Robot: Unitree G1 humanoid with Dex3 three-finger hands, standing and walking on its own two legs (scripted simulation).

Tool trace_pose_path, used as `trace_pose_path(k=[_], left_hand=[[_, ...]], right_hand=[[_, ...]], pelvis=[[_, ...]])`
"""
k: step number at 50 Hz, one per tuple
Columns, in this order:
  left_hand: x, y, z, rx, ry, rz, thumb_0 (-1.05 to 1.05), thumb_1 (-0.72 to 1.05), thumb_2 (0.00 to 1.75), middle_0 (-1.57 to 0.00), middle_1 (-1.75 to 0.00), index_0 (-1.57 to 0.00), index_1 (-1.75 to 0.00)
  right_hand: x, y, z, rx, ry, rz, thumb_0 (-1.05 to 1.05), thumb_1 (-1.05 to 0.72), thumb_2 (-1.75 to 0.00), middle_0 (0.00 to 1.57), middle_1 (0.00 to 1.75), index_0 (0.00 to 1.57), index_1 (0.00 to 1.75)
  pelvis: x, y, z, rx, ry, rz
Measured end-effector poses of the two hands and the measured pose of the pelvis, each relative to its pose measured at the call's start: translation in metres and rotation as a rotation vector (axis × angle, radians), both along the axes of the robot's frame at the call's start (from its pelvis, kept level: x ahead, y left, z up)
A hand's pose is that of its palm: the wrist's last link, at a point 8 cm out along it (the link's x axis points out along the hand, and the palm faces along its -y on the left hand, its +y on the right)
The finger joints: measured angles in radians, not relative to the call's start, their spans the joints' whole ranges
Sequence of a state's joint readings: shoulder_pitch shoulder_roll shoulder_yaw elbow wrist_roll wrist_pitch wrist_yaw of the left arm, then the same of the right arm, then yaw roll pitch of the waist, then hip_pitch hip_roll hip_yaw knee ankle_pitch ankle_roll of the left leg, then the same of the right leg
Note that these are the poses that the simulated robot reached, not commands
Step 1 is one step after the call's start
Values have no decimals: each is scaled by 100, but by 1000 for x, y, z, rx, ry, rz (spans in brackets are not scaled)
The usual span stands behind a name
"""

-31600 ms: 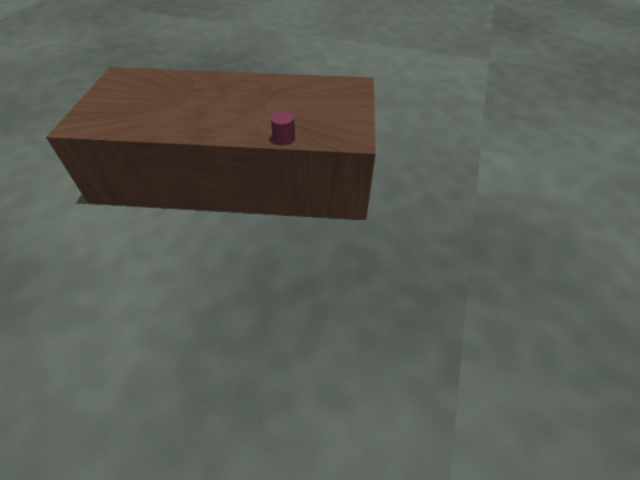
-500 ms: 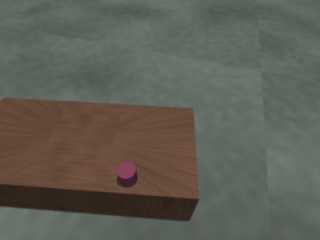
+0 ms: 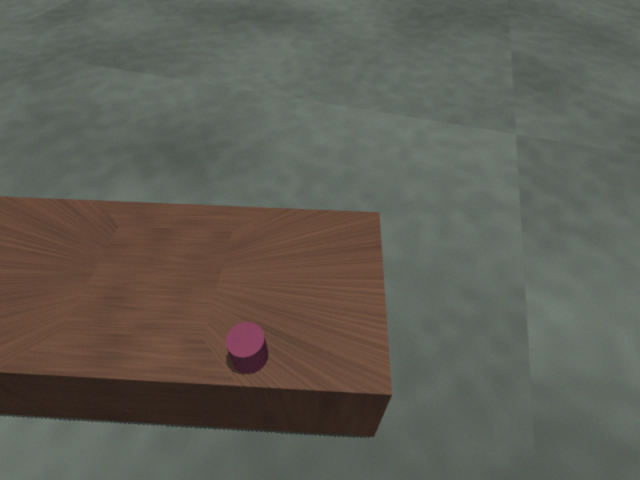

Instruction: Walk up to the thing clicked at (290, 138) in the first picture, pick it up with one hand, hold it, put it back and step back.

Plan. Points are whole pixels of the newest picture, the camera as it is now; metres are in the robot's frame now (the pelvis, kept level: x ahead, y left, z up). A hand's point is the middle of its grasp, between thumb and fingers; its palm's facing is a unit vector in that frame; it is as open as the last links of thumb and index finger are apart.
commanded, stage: stand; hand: left
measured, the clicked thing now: (247, 348) +0.45 +0.18 -0.37
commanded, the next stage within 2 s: step back in 1.34 s
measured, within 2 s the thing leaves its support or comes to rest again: neither
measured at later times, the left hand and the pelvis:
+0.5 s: hand out of the picture +0.08 +0.25 -0.16, palm faces -0.02 -0.94 -0.35, open 7.4 cm; pelvis +0.01 +0.00 +0.00, yaw -1 degrees
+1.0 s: hand out of the picture +0.07 +0.24 -0.16, palm faces -0.03 -0.94 -0.35, open 7.4 cm; pelvis +0.01 -0.01 +0.00, yaw -1 degrees
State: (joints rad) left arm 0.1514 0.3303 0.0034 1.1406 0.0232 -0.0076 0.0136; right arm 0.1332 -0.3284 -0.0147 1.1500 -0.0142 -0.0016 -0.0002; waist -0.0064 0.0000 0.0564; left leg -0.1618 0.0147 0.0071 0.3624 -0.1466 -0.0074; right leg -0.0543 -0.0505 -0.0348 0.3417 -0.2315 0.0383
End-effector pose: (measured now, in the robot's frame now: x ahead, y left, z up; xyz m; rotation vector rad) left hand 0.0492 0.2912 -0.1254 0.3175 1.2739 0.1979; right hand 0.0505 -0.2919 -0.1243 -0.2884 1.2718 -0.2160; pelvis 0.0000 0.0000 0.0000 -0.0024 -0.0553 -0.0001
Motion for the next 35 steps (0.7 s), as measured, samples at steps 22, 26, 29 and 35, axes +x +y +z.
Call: trace_pose_path(k=[22,26,29,35], left_hand=[[28,-1,5,5,-25,-1,0,91,90,-20,-30,-20,-30],[30,-2,6,5,-31,1,0,91,90,-20,-30,-20,-30],[30,-2,6,7,-34,-1,0,91,90,-20,-30,-20,-30],[27,-3,7,8,-37,-3,0,91,90,-20,-30,-20,-30]], right_hand=[[21,-4,1,-3,-17,10,1,-91,-90,20,30,20,30],[24,-6,2,-5,-27,12,1,-91,-90,20,30,20,30],[25,-6,2,-5,-34,13,1,-91,-90,20,30,20,30],[25,-8,3,-3,-44,12,1,-91,-90,20,30,20,30]], pelvis=[[12,-3,1,5,10,-8],[13,-4,1,6,7,-9],[12,-5,1,6,5,-9],[10,-7,1,4,1,-9]])
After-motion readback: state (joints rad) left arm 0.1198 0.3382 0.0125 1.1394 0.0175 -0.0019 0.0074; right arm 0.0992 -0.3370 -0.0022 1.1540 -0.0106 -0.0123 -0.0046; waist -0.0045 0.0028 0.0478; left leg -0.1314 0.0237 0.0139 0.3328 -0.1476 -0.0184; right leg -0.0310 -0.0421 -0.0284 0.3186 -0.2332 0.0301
